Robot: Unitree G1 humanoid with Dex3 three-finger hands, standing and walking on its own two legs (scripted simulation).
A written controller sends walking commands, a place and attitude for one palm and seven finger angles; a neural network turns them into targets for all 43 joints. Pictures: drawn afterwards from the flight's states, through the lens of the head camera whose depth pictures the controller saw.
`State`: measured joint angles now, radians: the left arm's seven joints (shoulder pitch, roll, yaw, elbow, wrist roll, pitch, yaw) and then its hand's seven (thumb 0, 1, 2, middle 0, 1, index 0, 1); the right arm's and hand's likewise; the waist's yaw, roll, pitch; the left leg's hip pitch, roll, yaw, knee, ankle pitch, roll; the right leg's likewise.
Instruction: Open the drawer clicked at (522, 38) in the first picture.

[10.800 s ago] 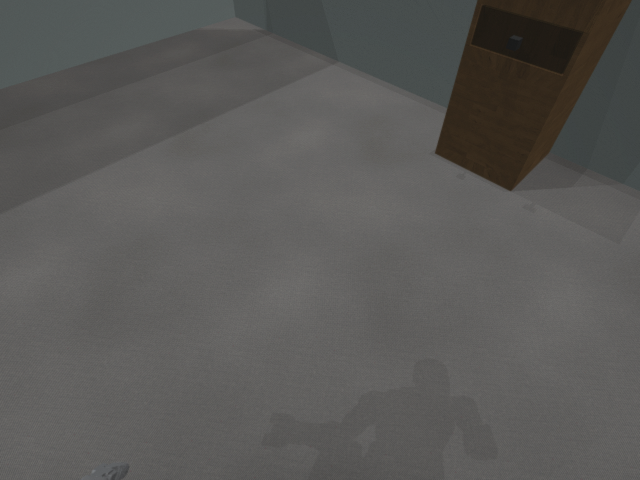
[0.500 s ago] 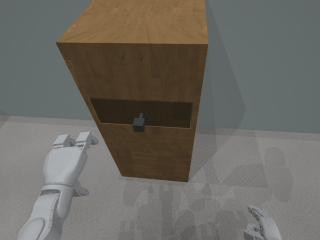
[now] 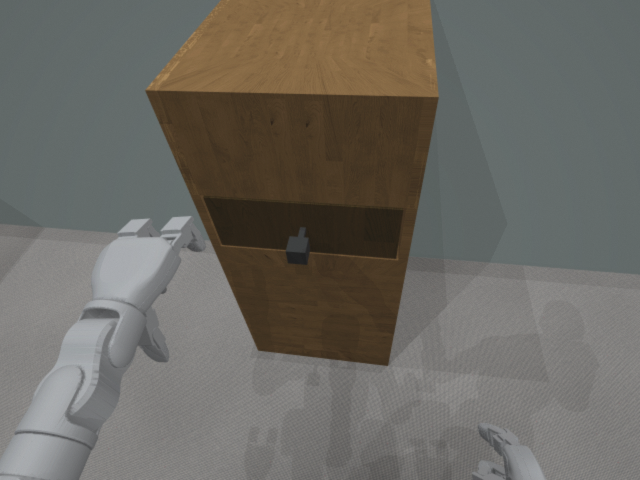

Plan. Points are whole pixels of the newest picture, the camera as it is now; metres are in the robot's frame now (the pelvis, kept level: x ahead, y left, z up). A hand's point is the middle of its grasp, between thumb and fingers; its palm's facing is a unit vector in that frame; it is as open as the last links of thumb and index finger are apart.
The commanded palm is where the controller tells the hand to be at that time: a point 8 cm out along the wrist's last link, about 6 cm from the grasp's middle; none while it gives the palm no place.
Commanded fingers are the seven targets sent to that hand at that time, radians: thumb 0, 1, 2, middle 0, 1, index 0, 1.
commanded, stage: raise the hand with hooked fingers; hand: left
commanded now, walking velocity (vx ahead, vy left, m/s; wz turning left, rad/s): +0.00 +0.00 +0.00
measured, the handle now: (299, 243) +0.55 +0.12 -0.12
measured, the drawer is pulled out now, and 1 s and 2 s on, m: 0.00 0.00 0.00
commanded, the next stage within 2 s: move the hooked fingers above the handle in 0.24 s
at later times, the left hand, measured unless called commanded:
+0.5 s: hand (184, 301) +0.30 +0.22 +0.06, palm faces -0.03 -0.09 -1.00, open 13.8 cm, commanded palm +0.30 +0.22 +0.12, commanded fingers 0.00 -0.50 0.30 -0.30 -1.20 -0.30 -1.20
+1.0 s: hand (244, 260) +0.40 +0.17 +0.01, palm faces -0.03 -0.07 -1.00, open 13.8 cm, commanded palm +0.38 +0.19 +0.07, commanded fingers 0.00 -0.50 0.30 -0.30 -1.20 -0.30 -1.20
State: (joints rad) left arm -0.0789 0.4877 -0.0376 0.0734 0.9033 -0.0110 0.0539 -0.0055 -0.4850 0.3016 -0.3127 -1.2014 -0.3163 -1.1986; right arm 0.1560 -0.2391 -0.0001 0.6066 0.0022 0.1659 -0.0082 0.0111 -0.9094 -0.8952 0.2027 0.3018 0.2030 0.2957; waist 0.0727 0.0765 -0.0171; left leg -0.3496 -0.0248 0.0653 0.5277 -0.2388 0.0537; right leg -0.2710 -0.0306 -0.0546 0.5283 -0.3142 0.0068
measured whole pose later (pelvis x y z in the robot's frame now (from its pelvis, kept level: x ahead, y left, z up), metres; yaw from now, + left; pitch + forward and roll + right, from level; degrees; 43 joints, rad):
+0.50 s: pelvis -0.01 -0.02 +0.00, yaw +0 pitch +3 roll +0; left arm -0.15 0.46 -0.09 0.22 0.93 -0.03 0.10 -0.01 -0.49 0.30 -0.31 -1.20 -0.32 -1.20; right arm 0.14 -0.25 -0.01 0.63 0.01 0.14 -0.04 0.01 -0.91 -0.90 0.20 0.30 0.20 0.30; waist 0.07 0.07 -0.02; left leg -0.37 -0.01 0.05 0.53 -0.22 0.03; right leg -0.30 -0.02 -0.07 0.55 -0.32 -0.02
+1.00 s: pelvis +0.01 -0.02 -0.01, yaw -1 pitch +11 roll +0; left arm -0.41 0.38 -0.12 0.58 1.02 -0.05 0.25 0.00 -0.49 0.30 -0.31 -1.20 -0.32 -1.20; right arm 0.27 -0.26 -0.07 0.68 0.01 0.17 -0.02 0.01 -0.91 -0.90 0.20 0.30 0.20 0.30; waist 0.00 0.05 -0.10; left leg -0.55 0.00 0.07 0.66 -0.31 0.03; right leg -0.48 -0.01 -0.04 0.68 -0.39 -0.02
